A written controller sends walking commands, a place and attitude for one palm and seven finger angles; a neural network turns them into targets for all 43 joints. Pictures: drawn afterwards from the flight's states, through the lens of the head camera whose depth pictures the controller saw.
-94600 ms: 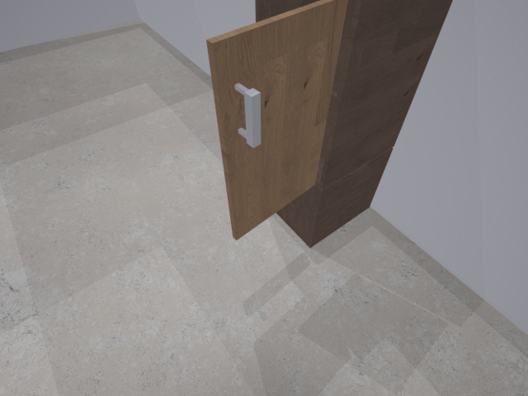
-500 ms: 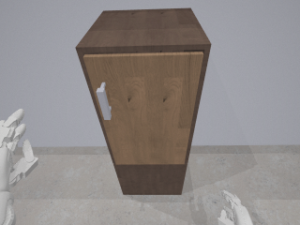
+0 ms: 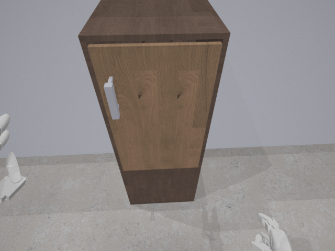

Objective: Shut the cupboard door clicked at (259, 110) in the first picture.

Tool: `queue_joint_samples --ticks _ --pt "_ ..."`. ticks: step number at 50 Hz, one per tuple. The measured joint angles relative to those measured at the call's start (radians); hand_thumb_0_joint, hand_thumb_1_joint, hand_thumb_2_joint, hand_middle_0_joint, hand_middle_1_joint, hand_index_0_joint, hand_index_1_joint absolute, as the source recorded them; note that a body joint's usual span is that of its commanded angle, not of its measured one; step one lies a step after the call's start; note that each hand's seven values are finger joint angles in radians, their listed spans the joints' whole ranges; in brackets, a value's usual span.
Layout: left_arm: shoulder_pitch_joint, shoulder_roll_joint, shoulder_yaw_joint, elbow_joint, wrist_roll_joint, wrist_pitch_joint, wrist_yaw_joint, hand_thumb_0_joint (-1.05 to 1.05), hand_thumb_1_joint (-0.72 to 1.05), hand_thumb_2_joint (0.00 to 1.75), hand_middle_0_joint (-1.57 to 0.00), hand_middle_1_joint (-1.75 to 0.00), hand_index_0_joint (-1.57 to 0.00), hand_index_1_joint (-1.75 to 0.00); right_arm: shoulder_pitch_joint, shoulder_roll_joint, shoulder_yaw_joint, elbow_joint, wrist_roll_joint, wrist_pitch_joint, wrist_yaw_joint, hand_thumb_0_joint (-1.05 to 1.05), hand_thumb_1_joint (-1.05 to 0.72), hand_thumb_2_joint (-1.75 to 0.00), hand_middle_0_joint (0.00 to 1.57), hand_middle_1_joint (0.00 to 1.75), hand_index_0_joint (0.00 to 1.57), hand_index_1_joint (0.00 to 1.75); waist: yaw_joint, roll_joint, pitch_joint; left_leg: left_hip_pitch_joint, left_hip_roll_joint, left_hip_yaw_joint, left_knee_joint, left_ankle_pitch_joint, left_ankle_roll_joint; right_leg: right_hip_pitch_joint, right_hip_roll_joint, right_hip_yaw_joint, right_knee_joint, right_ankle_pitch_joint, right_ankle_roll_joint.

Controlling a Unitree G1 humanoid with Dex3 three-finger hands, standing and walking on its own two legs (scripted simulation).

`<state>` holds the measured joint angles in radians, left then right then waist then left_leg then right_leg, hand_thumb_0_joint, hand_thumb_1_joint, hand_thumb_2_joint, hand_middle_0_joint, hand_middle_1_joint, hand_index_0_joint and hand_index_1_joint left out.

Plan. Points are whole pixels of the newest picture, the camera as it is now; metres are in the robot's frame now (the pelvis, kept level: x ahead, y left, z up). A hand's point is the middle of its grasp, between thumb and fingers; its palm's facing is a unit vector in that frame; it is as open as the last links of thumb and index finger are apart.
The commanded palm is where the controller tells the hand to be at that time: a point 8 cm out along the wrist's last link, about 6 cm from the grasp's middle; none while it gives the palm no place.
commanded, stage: step back with the hand held close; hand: left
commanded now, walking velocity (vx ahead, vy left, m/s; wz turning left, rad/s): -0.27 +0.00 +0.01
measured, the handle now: (113, 98) +0.51 +0.20 +0.10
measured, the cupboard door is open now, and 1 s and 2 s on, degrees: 0 0 0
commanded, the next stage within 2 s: stop stepping back and stand still in 0.76 s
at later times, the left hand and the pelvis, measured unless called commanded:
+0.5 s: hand out of the picture +0.11 +0.28 +0.17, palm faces +0.52 -0.75 -0.41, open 7.4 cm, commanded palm +0.05 +0.31 +0.18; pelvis -0.07 +0.00 -0.01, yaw +5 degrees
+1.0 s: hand out of the picture +0.03 +0.28 +0.18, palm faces +0.40 -0.79 -0.47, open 7.4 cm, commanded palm -0.03 +0.32 +0.18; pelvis -0.16 +0.02 -0.01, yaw +1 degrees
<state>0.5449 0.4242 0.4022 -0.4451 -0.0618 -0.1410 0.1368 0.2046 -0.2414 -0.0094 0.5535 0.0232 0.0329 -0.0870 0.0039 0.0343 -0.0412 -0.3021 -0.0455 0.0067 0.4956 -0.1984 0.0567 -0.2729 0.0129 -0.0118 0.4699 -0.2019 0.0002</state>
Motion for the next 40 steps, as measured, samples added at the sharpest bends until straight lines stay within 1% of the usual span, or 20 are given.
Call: queue_joint_samples --ticks 5,8,12,15,18,21,23,24,26,27,28,29,31,33,34,36,37,38,40 --pt "-0.002 -0.017 -0.002 -0.003 0.019 -0.025 0.01 0.01 0.89 0.9 -0.22 -0.3 -0.21 -0.3 0.02 0.007 0.007 0.0 -0.004 -0.021 0.003 0.01 -0.9 -0.9 0.2 0.3 0.2 0.3 -0.004 -0.002 -0.008 -0.051 0.009 -0.01 0.039 0.004 0.003 -0.029 0.008 -0.014 0.0 0.023 0.001" --pt "-0.004 -0.025 0.001 -0.009 0.032 -0.04 0.016 0.01 0.89 0.9 -0.22 -0.3 -0.21 -0.3 0.033 0.01 0.011 0.008 -0.009 -0.036 0.001 0.01 -0.9 -0.9 0.2 0.3 0.2 0.3 -0.004 -0.006 -0.004 -0.072 0.014 -0.014 0.053 0.011 0.005 -0.048 0.013 -0.019 0.014 0.008 0.003" --pt "-0.017 -0.017 0.019 -0.022 0.045 -0.054 0.021 0.01 0.89 0.9 -0.22 -0.3 -0.21 -0.3 0.047 0.02 0.015 0.014 -0.017 -0.061 -0.001 0.01 -0.9 -0.9 0.2 0.3 0.2 0.3 -0.008 -0.024 0.013 -0.089 0.006 -0.018 0.066 0.023 0.007 -0.073 0.024 0.007 0.055 -0.001 0.01" --pt "-0.035 -0.009 0.032 -0.026 0.054 -0.064 0.019 0.01 0.89 0.9 -0.22 -0.3 -0.21 -0.3 0.055 0.026 0.015 0.018 -0.022 -0.077 0.001 0.01 -0.9 -0.9 0.2 0.3 0.2 0.3 -0.017 -0.032 0.025 -0.108 0.002 -0.019 0.094 0.018 0.008 -0.087 0.038 0.031 0.087 0.013 0.001" --pt "-0.041 -0.01 0.039 -0.029 0.06 -0.075 0.016 0.01 0.89 0.9 -0.22 -0.3 -0.21 -0.3 0.059 0.025 0.009 0.027 -0.024 -0.079 0.009 0.01 -0.9 -0.9 0.2 0.3 0.2 0.3 -0.018 -0.026 0.025 -0.14 0.016 -0.008 0.148 -0.052 0.004 -0.102 0.037 0.018 0.108 0.007 -0.01" --pt "-0.036 -0.019 0.028 -0.053 0.049 -0.082 0.025 0.01 0.89 0.9 -0.22 -0.3 -0.21 -0.3 0.055 0.021 -0.001 0.047 -0.026 -0.074 0.025 0.01 -0.9 -0.9 0.2 0.3 0.2 0.3 -0.014 -0.031 0.016 -0.184 0.016 -0.015 0.233 -0.157 -0.029 -0.119 0.03 0.008 0.104 0.016 -0.016" --pt "-0.033 -0.018 0.019 -0.072 0.043 -0.084 0.033 0.01 0.89 0.9 -0.22 -0.3 -0.21 -0.3 0.048 0.021 -0.005 0.065 -0.026 -0.064 0.031 0.01 -0.9 -0.9 0.2 0.3 0.2 0.3 -0.012 -0.049 0.014 -0.19 0.019 -0.019 0.3 -0.191 -0.041 -0.127 0.018 0.008 0.097 0.027 -0.013" --pt "-0.032 -0.015 0.016 -0.08 0.042 -0.084 0.036 0.01 0.89 0.9 -0.22 -0.3 -0.21 -0.3 0.046 0.022 -0.005 0.069 -0.026 -0.06 0.031 0.01 -0.9 -0.9 0.2 0.3 0.2 0.3 -0.012 -0.06 0.012 -0.176 0.025 -0.02 0.294 -0.195 -0.043 -0.132 0.011 0.009 0.093 0.033 -0.009" --pt "-0.028 -0.005 0.018 -0.1 0.041 -0.084 0.039 0.01 0.89 0.9 -0.22 -0.3 -0.21 -0.3 0.043 0.017 -0.003 0.064 -0.026 -0.058 0.027 0.01 -0.9 -0.9 0.2 0.3 0.2 0.3 -0.017 -0.066 0.008 -0.122 0.049 -0.029 0.18 -0.146 -0.039 -0.152 0.003 0.003 0.098 0.04 0.002" --pt "-0.032 0.002 0.022 -0.106 0.04 -0.085 0.04 0.01 0.89 0.9 -0.22 -0.3 -0.21 -0.3 0.036 0.015 -0.005 0.061 -0.027 -0.061 0.02 0.01 -0.9 -0.9 0.2 0.3 0.2 0.3 -0.024 -0.066 0.015 -0.126 0.052 -0.026 0.149 -0.049 -0.034 -0.164 -0.002 -0.003 0.108 0.04 0.009" --pt "-0.036 0.011 0.031 -0.108 0.04 -0.087 0.04 0.01 0.89 0.9 -0.22 -0.3 -0.21 -0.3 0.024 0.019 -0.007 0.062 -0.027 -0.067 0.015 0.01 -0.9 -0.9 0.2 0.3 0.2 0.3 -0.023 -0.072 0.028 -0.135 0.048 -0.022 0.155 -0.014 -0.032 -0.174 -0.001 0.006 0.125 0.029 0.015" --pt "-0.034 0.018 0.044 -0.102 0.041 -0.092 0.038 0.01 0.89 0.9 -0.22 -0.3 -0.21 -0.3 0.015 0.026 -0.009 0.063 -0.028 -0.073 0.011 0.01 -0.9 -0.9 0.2 0.3 0.2 0.3 -0.02 -0.074 0.036 -0.141 0.048 -0.018 0.163 -0.011 -0.031 -0.18 0.008 0.021 0.162 -0.005 0.016" --pt "-0.024 0.025 0.064 -0.088 0.041 -0.089 0.029 0.01 0.89 0.9 -0.22 -0.3 -0.21 -0.3 0.012 0.042 -0.012 0.06 -0.033 -0.09 0.009 0.01 -0.9 -0.9 0.2 0.3 0.2 0.3 -0.016 -0.061 0.029 -0.151 0.059 -0.021 0.163 -0.02 -0.03 -0.173 0.038 0.037 0.259 -0.063 0.018" --pt "-0.017 0.024 0.078 -0.085 0.036 -0.085 0.024 0.01 0.89 0.9 -0.22 -0.3 -0.21 -0.3 0.016 0.058 -0.008 0.059 -0.038 -0.11 0.012 0.01 -0.9 -0.9 0.2 0.3 0.2 0.3 -0.008 -0.051 0.01 -0.165 0.072 -0.025 0.149 -0.013 -0.032 -0.128 0.059 0.039 0.288 -0.106 0.015" --pt "-0.015 0.02 0.083 -0.087 0.032 -0.087 0.023 0.01 0.89 0.9 -0.22 -0.3 -0.21 -0.3 0.016 0.066 -0.003 0.061 -0.04 -0.12 0.015 0.01 -0.9 -0.9 0.2 0.3 0.2 0.3 0.0 -0.051 -0.001 -0.175 0.078 -0.023 0.142 -0.005 -0.034 -0.096 0.061 0.038 0.269 -0.116 0.014" --pt "-0.021 0.009 0.086 -0.094 0.029 -0.095 0.02 0.01 0.89 0.9 -0.22 -0.3 -0.21 -0.3 0.003 0.076 0.01 0.066 -0.044 -0.138 0.024 0.01 -0.9 -0.9 0.2 0.3 0.2 0.3 0.018 -0.058 -0.012 -0.2 0.09 -0.009 0.132 0.013 -0.039 -0.027 0.058 0.043 0.185 -0.131 0.01" --pt "-0.032 0.001 0.084 -0.095 0.028 -0.101 0.018 0.01 0.89 0.9 -0.21 -0.3 -0.21 -0.3 -0.014 0.08 0.017 0.069 -0.047 -0.145 0.027 0.01 -0.9 -0.9 0.2 0.3 0.2 0.3 0.028 -0.062 -0.007 -0.212 0.097 0.003 0.128 0.023 -0.042 -0.011 0.058 0.049 0.129 -0.165 0.005" --pt "-0.048 -0.009 0.077 -0.094 0.027 -0.106 0.016 0.01 0.89 0.9 -0.21 -0.3 -0.21 -0.3 -0.037 0.081 0.021 0.072 -0.048 -0.149 0.03 0.01 -0.9 -0.9 0.2 0.3 0.2 0.3 0.035 -0.061 0.007 -0.221 0.104 0.012 0.123 0.036 -0.044 -0.009 0.06 0.053 0.096 -0.139 0.002" --pt "-0.081 -0.028 0.042 -0.088 0.025 -0.106 0.008 0.01 0.89 0.9 -0.21 -0.3 -0.21 -0.3 -0.077 0.082 0.025 0.078 -0.045 -0.145 0.033 0.01 -0.9 -0.9 0.2 0.3 0.2 0.3 0.031 -0.043 0.041 -0.217 0.121 0.012 0.091 0.075 -0.053 -0.017 0.075 0.053 0.082 -0.111 -0.005"
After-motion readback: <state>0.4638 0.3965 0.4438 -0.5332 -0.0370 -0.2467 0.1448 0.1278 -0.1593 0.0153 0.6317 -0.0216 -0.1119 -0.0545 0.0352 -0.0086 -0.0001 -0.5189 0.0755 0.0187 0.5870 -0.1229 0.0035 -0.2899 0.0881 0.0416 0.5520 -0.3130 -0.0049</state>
